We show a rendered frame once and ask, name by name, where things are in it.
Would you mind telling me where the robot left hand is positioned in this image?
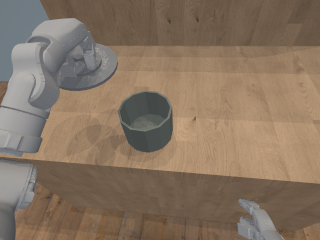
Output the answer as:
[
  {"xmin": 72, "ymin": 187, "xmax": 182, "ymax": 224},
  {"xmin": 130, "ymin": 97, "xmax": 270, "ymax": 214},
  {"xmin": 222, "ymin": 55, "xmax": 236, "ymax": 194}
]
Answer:
[{"xmin": 32, "ymin": 18, "xmax": 97, "ymax": 77}]

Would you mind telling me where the left robot upper arm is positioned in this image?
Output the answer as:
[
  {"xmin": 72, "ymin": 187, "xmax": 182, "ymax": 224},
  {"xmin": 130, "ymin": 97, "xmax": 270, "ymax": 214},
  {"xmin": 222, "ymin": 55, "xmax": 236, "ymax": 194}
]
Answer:
[{"xmin": 0, "ymin": 158, "xmax": 38, "ymax": 240}]

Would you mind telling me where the table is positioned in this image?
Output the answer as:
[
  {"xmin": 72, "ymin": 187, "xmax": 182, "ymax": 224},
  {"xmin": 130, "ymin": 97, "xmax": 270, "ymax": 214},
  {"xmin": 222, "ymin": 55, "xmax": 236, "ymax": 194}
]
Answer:
[{"xmin": 0, "ymin": 0, "xmax": 320, "ymax": 231}]

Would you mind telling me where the robot right hand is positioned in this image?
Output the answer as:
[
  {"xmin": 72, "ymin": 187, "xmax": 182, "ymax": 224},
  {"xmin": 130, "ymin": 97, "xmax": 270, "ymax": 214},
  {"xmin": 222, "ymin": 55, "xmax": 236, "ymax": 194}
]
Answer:
[{"xmin": 237, "ymin": 198, "xmax": 276, "ymax": 240}]

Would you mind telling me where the pot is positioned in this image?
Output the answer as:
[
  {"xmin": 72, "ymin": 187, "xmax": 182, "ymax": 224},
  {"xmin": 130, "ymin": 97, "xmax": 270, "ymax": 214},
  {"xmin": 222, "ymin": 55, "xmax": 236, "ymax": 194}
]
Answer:
[{"xmin": 118, "ymin": 90, "xmax": 173, "ymax": 152}]

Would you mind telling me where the lid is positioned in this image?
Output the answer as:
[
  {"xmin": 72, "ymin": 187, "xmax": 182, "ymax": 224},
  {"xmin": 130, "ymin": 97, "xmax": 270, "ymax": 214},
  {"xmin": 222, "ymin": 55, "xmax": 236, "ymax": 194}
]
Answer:
[{"xmin": 57, "ymin": 43, "xmax": 118, "ymax": 91}]

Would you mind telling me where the knob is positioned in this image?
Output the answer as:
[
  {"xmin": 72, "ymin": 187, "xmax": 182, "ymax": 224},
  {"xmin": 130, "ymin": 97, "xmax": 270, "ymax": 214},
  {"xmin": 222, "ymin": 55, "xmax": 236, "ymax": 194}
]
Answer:
[{"xmin": 68, "ymin": 46, "xmax": 88, "ymax": 63}]

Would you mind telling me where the right robot forearm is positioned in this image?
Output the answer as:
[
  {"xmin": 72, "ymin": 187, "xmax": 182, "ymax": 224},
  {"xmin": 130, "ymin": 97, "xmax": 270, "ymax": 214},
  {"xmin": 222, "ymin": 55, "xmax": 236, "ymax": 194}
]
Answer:
[{"xmin": 259, "ymin": 229, "xmax": 284, "ymax": 240}]

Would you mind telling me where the left robot forearm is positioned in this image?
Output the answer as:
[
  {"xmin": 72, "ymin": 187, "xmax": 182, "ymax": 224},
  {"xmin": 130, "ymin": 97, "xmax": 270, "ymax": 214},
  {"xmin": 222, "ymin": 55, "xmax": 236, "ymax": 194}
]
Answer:
[{"xmin": 0, "ymin": 33, "xmax": 66, "ymax": 157}]

